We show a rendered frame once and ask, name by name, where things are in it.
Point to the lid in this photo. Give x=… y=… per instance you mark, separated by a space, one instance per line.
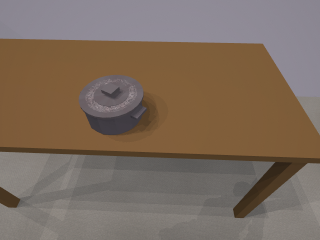
x=101 y=106

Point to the pot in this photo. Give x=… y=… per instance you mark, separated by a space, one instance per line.
x=117 y=126

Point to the table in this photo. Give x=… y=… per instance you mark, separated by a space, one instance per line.
x=204 y=100

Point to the knob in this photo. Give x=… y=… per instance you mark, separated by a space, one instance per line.
x=110 y=89

